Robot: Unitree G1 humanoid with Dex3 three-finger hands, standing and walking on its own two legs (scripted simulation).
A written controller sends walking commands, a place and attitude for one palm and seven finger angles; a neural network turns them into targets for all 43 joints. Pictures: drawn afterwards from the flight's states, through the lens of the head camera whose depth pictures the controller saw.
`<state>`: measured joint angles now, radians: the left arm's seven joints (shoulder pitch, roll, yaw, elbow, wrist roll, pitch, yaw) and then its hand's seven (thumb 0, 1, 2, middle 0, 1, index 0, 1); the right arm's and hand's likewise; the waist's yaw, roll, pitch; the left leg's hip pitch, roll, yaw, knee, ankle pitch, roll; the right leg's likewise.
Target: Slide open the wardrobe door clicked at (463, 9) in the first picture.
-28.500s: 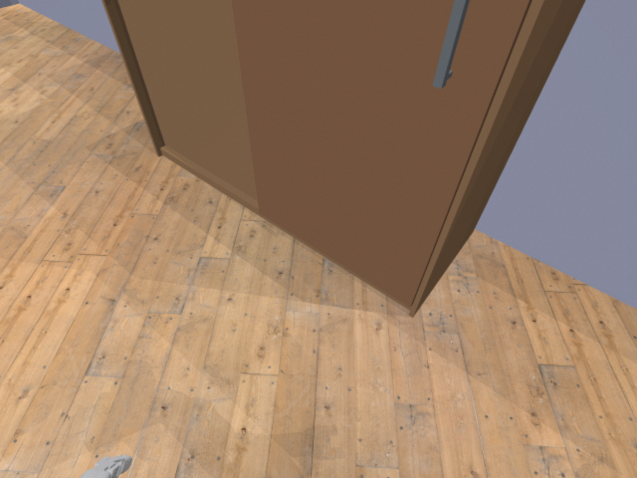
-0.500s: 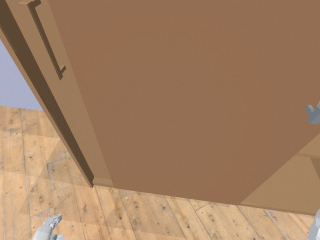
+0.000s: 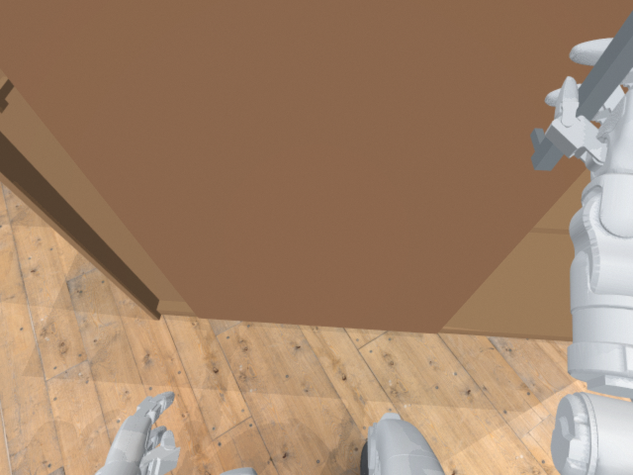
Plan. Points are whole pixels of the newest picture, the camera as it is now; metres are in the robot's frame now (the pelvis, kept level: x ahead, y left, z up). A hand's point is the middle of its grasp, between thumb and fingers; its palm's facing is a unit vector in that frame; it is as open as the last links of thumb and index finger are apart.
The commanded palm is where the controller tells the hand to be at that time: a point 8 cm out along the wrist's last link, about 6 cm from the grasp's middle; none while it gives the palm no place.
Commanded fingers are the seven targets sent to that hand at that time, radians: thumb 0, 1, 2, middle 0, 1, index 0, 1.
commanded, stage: stop walking and hold the door there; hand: right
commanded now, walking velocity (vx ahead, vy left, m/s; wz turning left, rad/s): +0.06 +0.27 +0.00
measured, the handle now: (586, 83) +0.48 -0.25 +0.21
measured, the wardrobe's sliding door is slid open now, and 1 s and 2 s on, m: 0.58 0.58 0.58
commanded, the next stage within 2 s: loosen the grip on the handle in 0.80 s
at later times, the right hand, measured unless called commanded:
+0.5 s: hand (561, 126) +0.43 -0.22 +0.19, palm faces +0.19 +0.98 -0.11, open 5.9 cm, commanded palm +0.40 -0.24 +0.18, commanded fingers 0.00 -0.90 -0.90 0.45 1.40 0.45 1.40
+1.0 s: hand (576, 117) +0.44 -0.23 +0.20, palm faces +0.16 +0.98 -0.15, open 6.4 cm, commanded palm +0.40 -0.26 +0.19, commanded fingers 0.00 -0.17 -0.55 0.45 1.40 0.45 1.40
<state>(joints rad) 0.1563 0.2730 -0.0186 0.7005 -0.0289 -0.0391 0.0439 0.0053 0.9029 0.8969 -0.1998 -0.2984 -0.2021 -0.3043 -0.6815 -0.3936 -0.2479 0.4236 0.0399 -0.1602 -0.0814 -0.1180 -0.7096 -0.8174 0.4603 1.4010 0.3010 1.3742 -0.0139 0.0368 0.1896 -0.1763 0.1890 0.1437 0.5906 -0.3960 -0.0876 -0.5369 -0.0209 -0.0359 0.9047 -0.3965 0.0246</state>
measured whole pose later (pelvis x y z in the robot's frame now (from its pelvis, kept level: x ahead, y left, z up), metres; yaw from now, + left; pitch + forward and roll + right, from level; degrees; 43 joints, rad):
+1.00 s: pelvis +0.01 -0.06 +0.01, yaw +0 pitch +0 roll +0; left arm 0.22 0.19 -0.02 0.70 -0.01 -0.10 0.06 0.01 0.90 0.90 -0.20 -0.30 -0.20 -0.30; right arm -0.66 -0.30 -0.17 0.52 0.03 -0.06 -0.03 -0.03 -0.63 -0.76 0.55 1.40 0.30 1.38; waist 0.00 0.01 0.02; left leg -0.26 0.02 0.08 0.53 -0.27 0.01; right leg -0.31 -0.05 -0.07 0.52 -0.21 0.01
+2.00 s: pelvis +0.02 -0.06 +0.01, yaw +0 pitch +0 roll +1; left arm 0.23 0.24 -0.01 0.72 -0.03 -0.04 0.07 0.00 0.90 0.90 -0.20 -0.30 -0.20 -0.30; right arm -0.52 -0.35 -0.26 0.44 0.09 -0.07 -0.02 -0.02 0.55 -0.20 0.33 1.19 0.25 1.15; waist 0.02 -0.01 0.00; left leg -0.21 0.01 0.07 0.48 -0.26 0.01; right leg -0.27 -0.06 -0.07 0.50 -0.22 0.01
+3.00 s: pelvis +0.02 -0.05 +0.01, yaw -1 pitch -5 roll +0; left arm 0.15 0.23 -0.05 0.68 -0.04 -0.13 0.10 0.01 0.90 0.90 -0.20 -0.30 -0.20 -0.30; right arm -0.03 -0.31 -0.32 -0.07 0.21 0.00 0.09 -0.02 0.55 -0.20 0.26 1.15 0.25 1.15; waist -0.06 -0.04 0.01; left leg -0.11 0.01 0.09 0.47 -0.27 0.02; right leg -0.17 -0.06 -0.05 0.49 -0.22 0.02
